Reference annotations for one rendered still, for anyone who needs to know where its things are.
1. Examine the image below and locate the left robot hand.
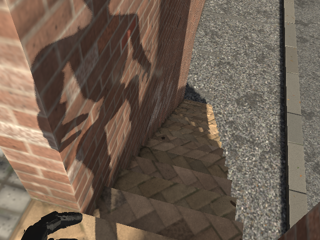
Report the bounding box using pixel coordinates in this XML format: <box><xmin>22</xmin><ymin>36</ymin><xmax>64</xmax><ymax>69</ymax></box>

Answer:
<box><xmin>21</xmin><ymin>211</ymin><xmax>83</xmax><ymax>240</ymax></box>

